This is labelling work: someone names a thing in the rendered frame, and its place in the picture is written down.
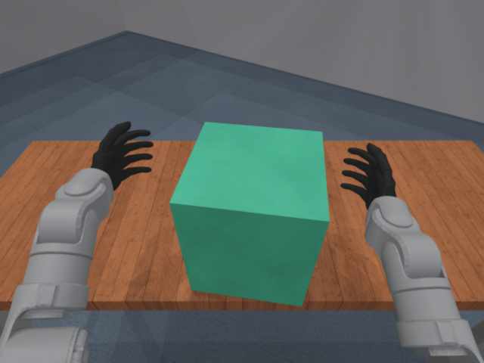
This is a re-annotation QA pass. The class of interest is robot left upper arm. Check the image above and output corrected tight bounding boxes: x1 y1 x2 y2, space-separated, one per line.
0 326 89 363

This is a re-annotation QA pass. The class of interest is table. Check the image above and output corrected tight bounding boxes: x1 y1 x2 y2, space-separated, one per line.
0 141 484 363

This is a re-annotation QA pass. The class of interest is robot left forearm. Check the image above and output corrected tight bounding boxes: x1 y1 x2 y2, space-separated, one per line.
0 168 114 359

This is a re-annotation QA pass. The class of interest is robot right forearm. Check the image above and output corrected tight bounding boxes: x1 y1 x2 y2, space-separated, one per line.
365 196 484 363

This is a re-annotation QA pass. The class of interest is left robot hand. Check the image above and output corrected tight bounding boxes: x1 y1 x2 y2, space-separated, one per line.
91 121 154 191

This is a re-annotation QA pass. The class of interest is right robot hand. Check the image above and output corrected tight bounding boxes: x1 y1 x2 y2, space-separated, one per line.
340 143 397 209

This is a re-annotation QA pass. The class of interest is carton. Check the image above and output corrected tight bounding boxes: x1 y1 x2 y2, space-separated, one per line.
169 122 330 306

